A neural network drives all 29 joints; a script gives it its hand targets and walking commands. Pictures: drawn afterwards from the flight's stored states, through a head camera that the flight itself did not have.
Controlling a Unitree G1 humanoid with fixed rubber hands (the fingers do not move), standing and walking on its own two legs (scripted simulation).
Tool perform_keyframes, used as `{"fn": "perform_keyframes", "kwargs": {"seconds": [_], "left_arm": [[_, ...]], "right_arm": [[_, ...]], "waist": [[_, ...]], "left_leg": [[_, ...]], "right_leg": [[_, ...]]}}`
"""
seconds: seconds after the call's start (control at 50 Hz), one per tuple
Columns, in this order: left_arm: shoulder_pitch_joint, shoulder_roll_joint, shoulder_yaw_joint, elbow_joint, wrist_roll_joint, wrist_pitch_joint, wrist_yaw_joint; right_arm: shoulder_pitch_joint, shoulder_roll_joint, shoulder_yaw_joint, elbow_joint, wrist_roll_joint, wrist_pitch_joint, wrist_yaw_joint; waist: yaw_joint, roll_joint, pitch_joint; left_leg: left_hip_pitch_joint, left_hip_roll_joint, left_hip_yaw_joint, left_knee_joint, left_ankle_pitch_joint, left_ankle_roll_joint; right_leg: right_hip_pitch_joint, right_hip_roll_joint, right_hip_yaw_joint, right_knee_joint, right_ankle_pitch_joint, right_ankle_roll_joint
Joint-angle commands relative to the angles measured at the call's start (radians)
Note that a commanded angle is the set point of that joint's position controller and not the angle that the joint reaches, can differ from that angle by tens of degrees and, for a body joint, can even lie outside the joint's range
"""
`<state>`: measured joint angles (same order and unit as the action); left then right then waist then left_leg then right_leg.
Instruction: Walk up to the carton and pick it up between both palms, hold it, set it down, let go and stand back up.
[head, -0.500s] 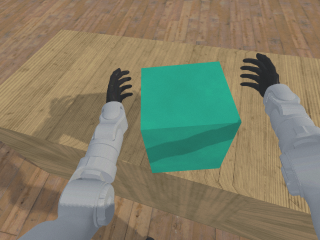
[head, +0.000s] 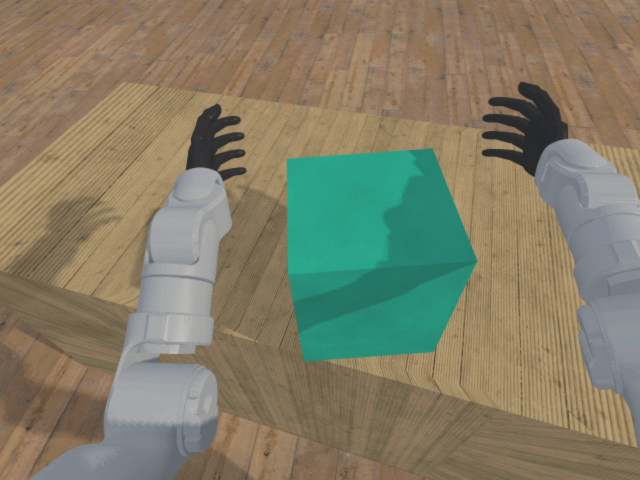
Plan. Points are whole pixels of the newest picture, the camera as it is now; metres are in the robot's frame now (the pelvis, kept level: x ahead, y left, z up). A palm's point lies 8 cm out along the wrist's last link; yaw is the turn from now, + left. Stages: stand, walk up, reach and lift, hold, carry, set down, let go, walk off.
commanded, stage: set down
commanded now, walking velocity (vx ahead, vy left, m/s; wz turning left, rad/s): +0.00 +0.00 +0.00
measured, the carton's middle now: (364, 261) +0.42 +0.02 +0.00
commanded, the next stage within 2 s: none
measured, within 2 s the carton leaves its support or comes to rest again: neither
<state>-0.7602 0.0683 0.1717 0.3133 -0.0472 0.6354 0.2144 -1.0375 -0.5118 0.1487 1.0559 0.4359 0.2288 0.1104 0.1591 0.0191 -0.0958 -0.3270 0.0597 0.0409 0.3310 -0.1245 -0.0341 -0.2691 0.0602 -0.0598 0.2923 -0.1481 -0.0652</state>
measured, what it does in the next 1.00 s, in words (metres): stands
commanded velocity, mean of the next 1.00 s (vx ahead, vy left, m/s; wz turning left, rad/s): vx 0.00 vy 0.00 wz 0.00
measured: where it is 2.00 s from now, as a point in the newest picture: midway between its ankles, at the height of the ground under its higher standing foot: outside the picture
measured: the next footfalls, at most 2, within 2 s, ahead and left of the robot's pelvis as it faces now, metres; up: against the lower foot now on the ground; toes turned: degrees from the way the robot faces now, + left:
none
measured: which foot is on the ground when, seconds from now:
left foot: down 0.00-1.00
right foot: down 0.00-1.00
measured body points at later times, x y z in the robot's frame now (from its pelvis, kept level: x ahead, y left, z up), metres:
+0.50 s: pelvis -0.01 -0.01 +0.00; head +0.00 -0.02 +0.45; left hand +0.32 +0.21 +0.12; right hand +0.41 -0.19 +0.10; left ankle +0.02 +0.14 -0.75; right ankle -0.01 -0.08 -0.75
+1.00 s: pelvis +0.00 +0.00 +0.00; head +0.00 +0.00 +0.45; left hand +0.29 +0.19 +0.06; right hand +0.34 -0.22 +0.04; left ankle +0.02 +0.14 -0.75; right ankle -0.01 -0.08 -0.75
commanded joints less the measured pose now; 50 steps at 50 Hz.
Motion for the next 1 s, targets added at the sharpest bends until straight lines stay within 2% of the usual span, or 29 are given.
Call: {"fn": "perform_keyframes", "kwargs": {"seconds": [0.0, 0.02, 0.04, 0.1, 0.16, 0.18, 0.2, 0.22, 0.26, 0.3, 0.32, 0.34, 0.36, 0.4, 0.46, 0.52, 0.54, 0.58, 0.6, 0.66, 0.68, 0.74, 0.82, 0.84, 0.88, 0.92, 0.94, 0.96, 0.98], "left_arm": [[-0.205, 0.07, 0.035, -0.232, 0.027, 0.009, -0.014], [-0.199, 0.067, 0.031, -0.234, 0.028, 0.003, -0.011], [-0.182, 0.058, 0.03, -0.28, 0.026, -0.001, -0.012], [-0.161, 0.06, 0.046, -0.246, 0.03, -0.011, -0.019], [-0.091, 0.059, 0.049, -0.344, 0.024, -0.042, -0.01], [-0.069, 0.049, 0.02, -0.371, 0.014, -0.05, -0.01], [-0.051, 0.045, 0.024, -0.397, 0.011, -0.058, -0.011], [-0.027, 0.04, 0.008, -0.419, 0.006, -0.065, -0.013], [0.062, 0.021, 0.025, -0.402, 0.034, -0.058, -0.027], [0.085, 0.011, 0.01, -0.407, 0.042, -0.054, -0.037], [0.098, 0.009, 0.023, -0.412, 0.047, -0.059, -0.034], [0.085, 0.01, 0.007, -0.401, 0.042, -0.065, -0.03], [0.092, -0.005, -0.005, -0.386, 0.036, -0.071, -0.025], [0.086, 0.012, -0.005, -0.377, 0.017, -0.089, -0.016], [0.048, 0.035, -0.013, -0.383, -0.003, -0.135, -0.004], [0.143, -0.001, -0.03, -0.41, 0.024, -0.144, 0.007], [0.18, -0.014, -0.029, -0.413, 0.033, -0.137, 0.002], [0.278, -0.035, -0.025, -0.394, 0.053, -0.126, -0.016], [0.303, -0.045, -0.029, -0.421, 0.063, -0.128, -0.022], [0.336, -0.067, -0.061, -0.459, 0.081, -0.153, -0.024], [0.336, -0.072, -0.074, -0.472, 0.073, -0.174, -0.02], [0.333, -0.047, -0.067, -0.485, 0.08, -0.264, 0.003], [0.429, -0.089, -0.081, -0.404, 0.102, -0.338, 0.014], [0.433, -0.088, -0.09, -0.43, 0.097, -0.357, 0.018], [0.434, -0.11, -0.096, -0.396, 0.086, -0.377, 0.024], [0.479, -0.119, -0.128, -0.406, 0.075, -0.397, 0.026], [0.497, -0.112, -0.125, -0.418, 0.083, -0.407, 0.029], [0.519, -0.114, -0.137, -0.418, 0.075, -0.414, 0.025], [0.563, -0.117, -0.139, -0.396, 0.082, -0.422, 0.02]], "right_arm": [[-0.322, -0.153, -0.031, -0.223, 0.025, -0.028, 0.002], [-0.303, -0.149, -0.047, -0.22, 0.015, -0.025, 0.003], [-0.274, -0.143, -0.041, -0.233, 0.019, -0.023, 0.007], [-0.252, -0.122, -0.035, -0.265, 0.004, -0.017, 0.011], [-0.192, -0.132, -0.043, -0.351, 0.011, -0.043, 0.016], [-0.17, -0.147, -0.067, -0.378, 0.008, -0.056, 0.016], [-0.162, -0.146, -0.07, -0.413, 0.0, -0.067, 0.012], [-0.126, -0.149, -0.093, -0.432, -0.008, -0.077, 0.011], [-0.04, -0.131, -0.08, -0.415, -0.014, -0.075, 0.004], [0.008, -0.119, -0.102, -0.417, -0.029, -0.076, 0.0], [0.03, -0.104, -0.098, -0.422, -0.034, -0.074, 0.002], [0.027, -0.101, -0.119, -0.424, -0.049, -0.075, 0.005], [0.05, -0.084, -0.119, -0.414, -0.049, -0.073, 0.012], [0.02, -0.067, -0.135, -0.508, -0.079, -0.088, 0.016], [0.016, -0.062, -0.162, -0.569, -0.101, -0.11, 0.013], [0.151, -0.065, -0.146, -0.526, -0.083, -0.12, 0.022], [0.182, -0.076, -0.138, -0.516, -0.07, -0.124, 0.023], [0.255, -0.09, -0.124, -0.501, -0.058, -0.133, 0.019], [0.278, -0.1, -0.129, -0.494, -0.055, -0.142, 0.017], [0.325, -0.093, -0.146, -0.496, -0.056, -0.18, 0.025], [0.318, -0.096, -0.152, -0.526, -0.06, -0.2, 0.032], [0.349, -0.071, -0.151, -0.594, -0.069, -0.265, 0.048], [0.464, -0.058, -0.12, -0.525, -0.059, -0.306, 0.079], [0.47, -0.066, -0.133, -0.54, -0.058, -0.32, 0.083], [0.481, -0.067, -0.135, -0.533, -0.061, -0.33, 0.09], [0.519, -0.075, -0.146, -0.553, -0.066, -0.35, 0.092], [0.539, -0.075, -0.148, -0.563, -0.06, -0.363, 0.092], [0.551, -0.085, -0.158, -0.591, -0.066, -0.38, 0.086], [0.601, -0.079, -0.151, -0.586, -0.068, -0.393, 0.082]], "waist": [[-0.014, -0.069, -0.397], [-0.03, -0.069, -0.376], [-0.024, -0.063, -0.368], [-0.02, -0.099, -0.333], [-0.006, -0.089, -0.412], [-0.031, -0.074, -0.432], [-0.034, -0.085, -0.439], [-0.053, -0.08, -0.442], [-0.056, -0.101, -0.367], [-0.077, -0.072, -0.334], [-0.062, -0.079, -0.299], [-0.074, -0.077, -0.267], [-0.069, -0.075, -0.226], [-0.055, -0.123, -0.25], [-0.059, -0.153, -0.283], [-0.064, -0.1, -0.293], [-0.074, -0.097, -0.303], [-0.08, -0.106, -0.258], [-0.093, -0.09, -0.253], [-0.106, -0.053, -0.192], [-0.11, -0.061, -0.204], [-0.078, -0.068, -0.207], [-0.07, -0.079, -0.163], [-0.076, -0.079, -0.187], [-0.085, -0.086, -0.171], [-0.094, -0.094, -0.174], [-0.087, -0.089, -0.178], [-0.104, -0.107, -0.189], [-0.104, -0.114, -0.167]], "left_leg": [[0.179, -0.062, -0.005, 0.016, 0.314, -0.009], [0.176, -0.063, -0.012, 0.015, 0.289, -0.009], [0.185, -0.062, -0.01, 0.012, 0.301, -0.008], [0.159, -0.066, -0.009, -0.003, 0.224, 0.01], [0.181, -0.066, -0.008, 0.011, 0.273, 0.015], [0.186, -0.066, -0.016, 0.021, 0.288, 0.011], [0.196, -0.068, -0.013, 0.023, 0.29, 0.014], [0.21, -0.067, -0.017, 0.027, 0.29, 0.01], [0.224, -0.07, -0.019, 0.011, 0.274, 0.017], [0.218, -0.072, -0.024, -0.006, 0.203, 0.021], [0.199, -0.072, -0.023, -0.011, 0.185, 0.028], [0.183, -0.07, -0.024, -0.018, 0.127, 0.032], [0.184, -0.066, -0.025, -0.028, 0.098, 0.037], [0.155, -0.065, -0.014, -0.019, 0.083, 0.051], [0.102, -0.062, -0.013, -0.006, 0.038, 0.058], [0.169, -0.056, -0.019, -0.001, 0.117, 0.046], [0.194, -0.059, -0.024, 0.002, 0.162, 0.042], [0.234, -0.062, -0.028, -0.008, 0.2, 0.041], [0.249, -0.063, -0.029, -0.01, 0.218, 0.037], [0.294, -0.059, -0.031, -0.006, 0.246, 0.024], [0.299, -0.057, -0.033, 0.001, 0.244, 0.027], [0.246, -0.056, -0.025, 0.012, 0.188, 0.045], [0.264, -0.05, -0.024, -0.001, 0.159, 0.053], [0.256, -0.048, -0.025, 0.0, 0.149, 0.056], [0.246, -0.045, -0.024, -0.004, 0.117, 0.058], [0.266, -0.04, -0.023, -0.002, 0.139, 0.057], [0.27, -0.041, -0.023, 0.005, 0.158, 0.053], [0.265, -0.044, -0.018, 0.013, 0.166, 0.053], [0.259, -0.048, -0.019, 0.02, 0.176, 0.054]], "right_leg": [[0.271, 0.015, 0.059, 0.043, 0.383, 0.081], [0.26, 0.014, 0.06, 0.04, 0.354, 0.078], [0.26, 0.011, 0.06, 0.039, 0.363, 0.077], [0.252, -0.004, 0.078, 0.024, 0.292, 0.081], [0.271, 0.0, 0.079, 0.041, 0.354, 0.076], [0.274, -0.002, 0.08, 0.046, 0.374, 0.078], [0.274, -0.002, 0.079, 0.046, 0.393, 0.078], [0.261, -0.001, 0.077, 0.048, 0.4, 0.077], [0.272, -0.005, 0.079, 0.038, 0.407, 0.078], [0.236, -0.016, 0.09, 0.024, 0.314, 0.074], [0.228, -0.019, 0.096, 0.016, 0.247, 0.072], [0.189, -0.023, 0.098, 0.004, 0.156, 0.066], [0.157, -0.021, 0.094, -0.009, 0.077, 0.056], [0.145, -0.028, 0.103, -0.017, 0.019, 0.062], [0.17, -0.053, 0.131, -0.006, -0.039, 0.078], [0.186, -0.04, 0.121, 0.008, 0.065, 0.059], [0.2, -0.036, 0.116, 0.013, 0.144, 0.059], [0.217, -0.028, 0.107, 0.012, 0.228, 0.061], [0.22, -0.023, 0.102, 0.017, 0.257, 0.058], [0.169, -0.012, 0.081, 0.005, 0.239, 0.041], [0.143, -0.012, 0.078, 0.003, 0.22, 0.037], [0.13, -0.029, 0.099, 0.008, 0.132, 0.035], [0.111, -0.032, 0.109, -0.01, 0.067, 0.013], [0.108, -0.033, 0.112, -0.009, 0.059, 0.013], [0.078, -0.035, 0.117, -0.015, 0.016, 0.007], [0.068, -0.028, 0.112, -0.016, 0.035, 0.004], [0.082, -0.032, 0.117, -0.014, 0.054, 0.002], [0.095, -0.033, 0.118, -0.013, 0.091, 0.007], [0.116, -0.032, 0.118, -0.004, 0.13, 0.01]]}}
